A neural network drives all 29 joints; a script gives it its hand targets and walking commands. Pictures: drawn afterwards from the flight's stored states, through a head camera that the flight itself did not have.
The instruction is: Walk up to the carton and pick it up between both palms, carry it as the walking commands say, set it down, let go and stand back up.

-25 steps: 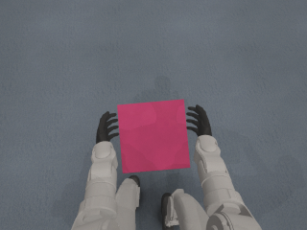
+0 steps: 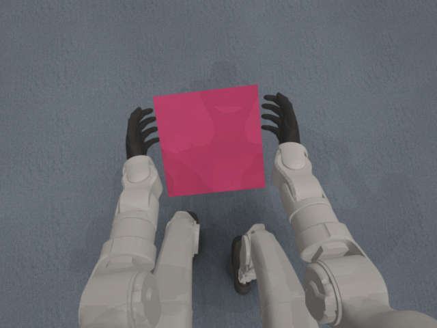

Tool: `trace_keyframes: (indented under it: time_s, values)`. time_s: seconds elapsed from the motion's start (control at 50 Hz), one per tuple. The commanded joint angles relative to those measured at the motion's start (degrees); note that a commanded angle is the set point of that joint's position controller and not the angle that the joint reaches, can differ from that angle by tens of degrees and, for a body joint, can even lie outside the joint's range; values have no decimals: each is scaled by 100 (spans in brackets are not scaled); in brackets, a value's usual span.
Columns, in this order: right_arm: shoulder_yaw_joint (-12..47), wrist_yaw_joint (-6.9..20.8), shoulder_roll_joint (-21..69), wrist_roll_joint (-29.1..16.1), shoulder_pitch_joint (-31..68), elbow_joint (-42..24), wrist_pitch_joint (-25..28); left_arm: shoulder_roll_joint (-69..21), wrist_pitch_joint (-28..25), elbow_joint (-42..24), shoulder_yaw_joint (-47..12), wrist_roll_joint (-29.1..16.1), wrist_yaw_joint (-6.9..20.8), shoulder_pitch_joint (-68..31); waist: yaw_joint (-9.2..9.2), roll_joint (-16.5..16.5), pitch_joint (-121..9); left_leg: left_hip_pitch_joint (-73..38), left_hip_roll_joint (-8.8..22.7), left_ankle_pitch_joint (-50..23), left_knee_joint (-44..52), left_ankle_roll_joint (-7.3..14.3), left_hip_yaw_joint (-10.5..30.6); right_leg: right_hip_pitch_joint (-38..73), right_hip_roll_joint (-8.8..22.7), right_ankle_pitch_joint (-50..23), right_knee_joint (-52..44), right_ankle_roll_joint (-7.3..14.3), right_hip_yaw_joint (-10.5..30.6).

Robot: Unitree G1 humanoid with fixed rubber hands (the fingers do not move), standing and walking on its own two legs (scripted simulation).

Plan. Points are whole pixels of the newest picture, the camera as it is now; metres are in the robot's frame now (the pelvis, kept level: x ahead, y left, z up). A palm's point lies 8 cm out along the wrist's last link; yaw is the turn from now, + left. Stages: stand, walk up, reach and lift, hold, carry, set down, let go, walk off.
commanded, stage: set down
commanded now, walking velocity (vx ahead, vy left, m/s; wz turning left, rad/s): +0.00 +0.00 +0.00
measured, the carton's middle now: (212, 136) +0.45 +0.04 -0.20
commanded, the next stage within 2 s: none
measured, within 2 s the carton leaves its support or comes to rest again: neither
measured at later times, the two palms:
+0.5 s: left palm (151, 140) +0.43 +0.17 -0.20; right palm (272, 129) +0.46 -0.10 -0.17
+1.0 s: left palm (157, 138) +0.46 +0.17 -0.28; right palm (264, 129) +0.49 -0.09 -0.25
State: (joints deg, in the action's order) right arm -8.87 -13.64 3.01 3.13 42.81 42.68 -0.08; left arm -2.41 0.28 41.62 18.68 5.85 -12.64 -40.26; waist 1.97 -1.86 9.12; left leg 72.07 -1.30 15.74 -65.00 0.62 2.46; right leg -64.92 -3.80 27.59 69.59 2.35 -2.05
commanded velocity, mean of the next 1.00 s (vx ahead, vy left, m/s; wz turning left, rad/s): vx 0.00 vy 0.00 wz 0.00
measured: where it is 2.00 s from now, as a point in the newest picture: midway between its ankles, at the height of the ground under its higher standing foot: (214, 262)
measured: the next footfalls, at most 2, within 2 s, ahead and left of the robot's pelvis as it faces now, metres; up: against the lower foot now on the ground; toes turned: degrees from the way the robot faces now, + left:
none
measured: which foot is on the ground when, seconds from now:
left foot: down 0.00-1.00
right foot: down 0.00-1.00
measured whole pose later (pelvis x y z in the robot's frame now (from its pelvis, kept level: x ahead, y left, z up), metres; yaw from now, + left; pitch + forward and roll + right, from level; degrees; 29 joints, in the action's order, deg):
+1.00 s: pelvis -0.03 +0.00 -0.16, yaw -3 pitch +34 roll -2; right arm -17.9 -14.4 0.1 5.3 68.6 45.6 -12.4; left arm 5.4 14.3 43.5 20.4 8.5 -11.2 -64.7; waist 2.6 -5.1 11.3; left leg 109.6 -1.2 21.8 -97.9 -0.4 2.2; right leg -102.4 -6.5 35.5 104.2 1.8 -2.0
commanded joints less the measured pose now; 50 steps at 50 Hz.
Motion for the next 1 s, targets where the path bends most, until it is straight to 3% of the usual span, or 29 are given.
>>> trace_keyframes:
  time_s: [0.0, 0.04, 0.06, 0.08, 0.12, 0.16, 0.18, 0.2, 0.22, 0.26, 0.28, 0.36, 0.42, 0.44, 0.5, 0.54, 0.56, 0.62, 0.64, 0.66, 0.7, 0.74, 0.8, 0.84, 0.86, 0.88, 0.92, 0.94, 0.98]
  values:
    - [1480, 908, 2608, 40, 2712, 409, 116, -2280, -159, -564, -2154, 178, 840, -3286, 270, 757, -5102, -2541, -468, -94, -126, 97, 249, -966, -472, -249, -274, -22, 683]
    - [1849, 980, 3071, -121, 3168, -291, 213, -2725, -183, -845, -2681, -188, 841, -3652, 171, 665, -6010, -3071, -543, -380, -353, 113, 340, -858, -554, -485, -92, -6, 678]
    - [1678, 1006, 3222, -5, 2811, 225, 133, -2900, -114, -573, -2491, -78, 870, -3458, 166, 561, -5862, -3014, -525, -747, -482, 120, 270, -1107, -570, -480, -131, 19, 659]
    - [1849, 1048, 3526, -198, 3165, 61, 109, -2686, -109, -306, -2362, 139, 918, -3158, 609, 538, -6320, -2839, -485, -890, -635, 207, 167, -712, -590, -636, -21, -85, 827]
    - [1782, 1070, 3730, -21, 2939, 323, -5, -2667, -127, -776, -2647, -53, 1042, -3848, 142, 273, -6452, -2529, -440, -1127, -949, 166, 177, -927, -622, -943, 195, -131, 699]
    - [2115, 988, 3562, -195, 3751, -509, 32, -2832, -2, -878, -2638, -218, 1026, -4285, 426, 383, -6843, -2590, -503, -1323, -1177, 122, 94, -880, -671, -1009, 412, -109, 748]
    - [1957, 1064, 3672, -157, 3455, 103, -61, -3191, 90, -656, -2582, -157, 1076, -3925, 386, 442, -6492, -2483, -530, -1186, -1129, 79, 156, -1250, -631, -761, 511, -55, 729]
    - [1917, 1051, 3550, -124, 3627, -203, -15, -2798, 39, -982, -2647, -130, 1108, -4334, 339, 473, -6824, -2418, -499, -1427, -1285, 90, 129, -1385, -700, -1044, 564, -66, 715]
    - [2102, 1130, 3859, -159, 3821, -2, -97, -3030, 74, -841, -2505, -177, 1152, -4410, 607, 374, -6892, -2368, -560, -1525, -1345, 119, 79, -1297, -658, -1030, 598, -118, 797]
    - [1978, 1132, 3979, -95, 3806, -230, -126, -3227, 163, -801, -2909, -290, 1200, -4377, 217, 455, -7446, -2480, -554, -1526, -1497, 56, 44, -1280, -766, -1131, 826, -130, 627]
    - [2281, 1151, 4186, -292, 4008, -212, -170, -3246, 208, -761, -2627, -195, 1250, -4373, 686, 434, -7537, -2252, -602, -1649, -1621, 51, -114, -980, -721, -1291, 712, -149, 791]
    - [2056, 1213, 4048, -242, 4744, -425, -336, -3506, 409, -566, -2719, -350, 1329, -4875, 405, 285, -7385, -2038, -612, -997, -1724, 78, -3, -1530, -755, -496, 1101, -133, 621]
    - [1938, 1312, 4518, -215, 4597, 89, -493, -3594, 511, -538, -2632, -222, 1378, -5041, 579, 257, -7273, -1830, -584, -705, -1859, 46, -34, -1858, -809, -282, 1295, -142, 553]
    - [2107, 1398, 4493, -346, 4861, 178, -563, -3896, 597, -437, -2586, -207, 1443, -5181, 694, 570, -7221, -1741, -615, -880, -1986, 37, -101, -2040, -816, -278, 1288, -108, 671]
    - [2044, 1508, 4933, -262, 5008, 150, -650, -3811, 633, -458, -2474, -99, 1593, -5245, 683, 293, -7285, -1448, -583, -939, -2187, 93, -136, -2016, -798, -464, 1359, -243, 665]
    - [1765, 1557, 4992, -26, 4888, 481, -707, -3774, 668, -337, -2224, -30, 1670, -5430, 893, 159, -6980, -780, -606, -806, -2233, 27, -228, -2252, -839, -481, 1466, -161, 695]
    - [2010, 1529, 4864, -276, 5455, -285, -694, -3776, 684, -682, -2461, -177, 1647, -5732, 850, 304, -7740, -1279, -625, -712, -2344, 46, -242, -1989, -873, -281, 1570, -200, 635]
    - [1512, 1606, 5005, -95, 5172, 602, -896, -3839, 836, -452, -2374, -133, 1766, -5889, 581, 326, -7138, -636, -558, -369, -2445, 33, -299, -2310, -852, -107, 1601, -172, 605]
    - [1711, 1693, 4913, -216, 5612, 412, -883, -3833, 884, -443, -2113, -73, 1839, -5958, 1042, 278, -7037, -611, -614, -372, -2443, 25, -324, -2525, -816, 42, 1656, -169, 660]
    - [1761, 1662, 4986, -158, 5718, -133, -904, -3916, 882, -548, -2394, -228, 1847, -6016, 762, 133, -7594, -823, -607, -641, -2554, 37, -271, -2322, -863, -234, 1736, -216, 621]
    - [2157, 1697, 5024, -502, 6203, -397, -862, -4059, 911, -640, -2322, -193, 1845, -5777, 1249, 203, -7999, -1259, -606, -1175, -2666, 18, -318, -2416, -841, -478, 1971, -274, 510]
    - [1861, 1742, 5019, -348, 5982, 77, -942, -3945, 938, -559, -2211, -283, 1880, -6195, 885, 97, -7666, -911, -590, -889, -2769, 36, -309, -2703, -864, -312, 1959, -236, 496]
    - [1765, 1685, 4901, -361, 6323, -95, -979, -3998, 952, -814, -2284, -304, 1923, -6678, 980, 384, -7937, -490, -696, -862, -2931, 0, -483, -2558, -880, -353, 2074, -206, 635]
    - [1559, 1706, 4957, -230, 6174, 379, -1085, -3901, 1033, -331, -2158, -189, 1923, -6326, 906, 124, -7314, -180, -531, -233, -2948, 34, -333, -2958, -819, 222, 2171, -253, 492]
    - [1318, 1747, 5009, -141, 5955, 506, -1122, -3772, 1064, -289, -2207, -270, 1953, -6558, 669, 46, -7311, -262, -552, -189, -2989, 41, -325, -3009, -848, 181, 2135, -215, 514]
    - [1478, 1747, 4984, -261, 6176, 160, -1096, -3780, 1029, -784, -2235, -236, 1947, -6728, 878, 391, -7767, -605, -571, -570, -3008, -11, -361, -3034, -871, -11, 2306, -233, 446]
    - [1316, 1861, 4779, -258, 6387, 611, -1154, -3732, 1173, 94, -1918, -84, 1973, -6583, 1037, 356, -6952, -49, -568, -173, -3017, -3, -445, -3422, -901, 356, 2230, -191, 450]
    - [1229, 1905, 4599, -227, 6410, 425, -1118, -4084, 1195, -3, -2211, -250, 1957, -6475, 778, 554, -7329, -392, -534, -86, -3091, -23, -287, -3399, -858, 474, 2460, -115, 402]
    - [1622, 1954, 4943, -448, 6520, 382, -1167, -3828, 1069, -786, -2106, -209, 1966, -6873, 1253, 436, -7834, -676, -596, -883, -3140, -11, -409, -3399, -890, -121, 2629, -213, 320]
